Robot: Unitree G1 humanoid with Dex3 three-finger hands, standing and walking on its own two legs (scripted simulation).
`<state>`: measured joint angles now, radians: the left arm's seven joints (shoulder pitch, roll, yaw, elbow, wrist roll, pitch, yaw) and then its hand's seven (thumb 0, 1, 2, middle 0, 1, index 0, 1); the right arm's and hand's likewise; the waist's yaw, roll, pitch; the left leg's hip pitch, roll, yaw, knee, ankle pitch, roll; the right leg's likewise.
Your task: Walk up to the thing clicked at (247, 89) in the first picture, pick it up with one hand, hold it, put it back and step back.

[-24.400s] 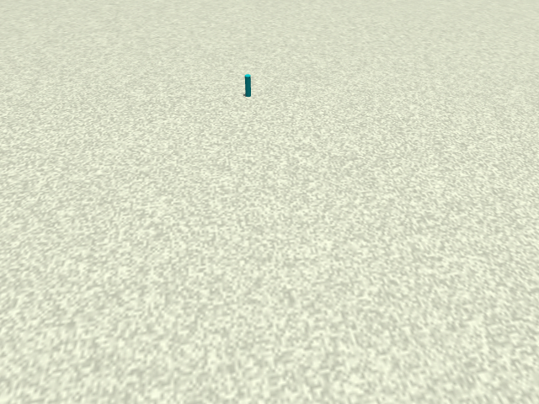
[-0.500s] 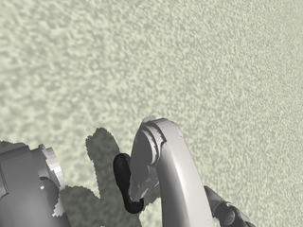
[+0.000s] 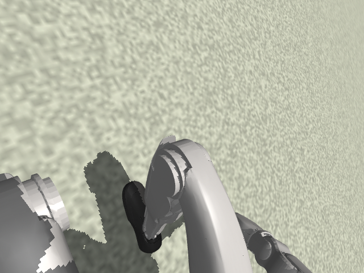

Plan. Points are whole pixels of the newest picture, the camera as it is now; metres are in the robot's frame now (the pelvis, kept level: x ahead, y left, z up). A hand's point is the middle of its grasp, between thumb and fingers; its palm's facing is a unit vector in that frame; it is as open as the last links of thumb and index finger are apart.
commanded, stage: lower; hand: left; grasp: from the side
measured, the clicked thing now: out of the picture +0.47 +0.33 -0.21
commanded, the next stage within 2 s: loosen in 0.12 s
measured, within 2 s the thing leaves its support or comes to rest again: rests again in 0.10 s
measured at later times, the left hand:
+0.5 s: hand out of the picture +0.47 +0.31 -0.16, palm faces +0.37 -0.93 -0.03, open 5.4 cm
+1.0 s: hand out of the picture +0.48 +0.31 -0.16, palm faces +0.38 -0.93 -0.02, open 13.0 cm
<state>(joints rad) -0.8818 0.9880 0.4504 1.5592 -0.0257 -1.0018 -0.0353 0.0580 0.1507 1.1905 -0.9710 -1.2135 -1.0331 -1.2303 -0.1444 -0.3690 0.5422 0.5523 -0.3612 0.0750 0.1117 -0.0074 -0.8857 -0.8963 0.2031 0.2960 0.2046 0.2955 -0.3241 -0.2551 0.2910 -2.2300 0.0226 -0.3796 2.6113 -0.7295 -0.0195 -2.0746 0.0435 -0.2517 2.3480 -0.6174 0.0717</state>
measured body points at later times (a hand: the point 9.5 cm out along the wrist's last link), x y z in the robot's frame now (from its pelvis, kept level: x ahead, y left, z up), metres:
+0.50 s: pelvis +0.00 +0.00 +0.00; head +0.24 +0.19 +0.32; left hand +0.45 +0.36 -0.16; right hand +0.14 -0.25 -0.03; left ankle +0.07 +0.13 -0.27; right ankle +0.14 -0.12 -0.27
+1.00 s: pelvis +0.00 +0.00 +0.00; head +0.25 +0.19 +0.32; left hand +0.45 +0.36 -0.16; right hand +0.15 -0.25 -0.03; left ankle +0.07 +0.13 -0.27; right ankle +0.14 -0.12 -0.27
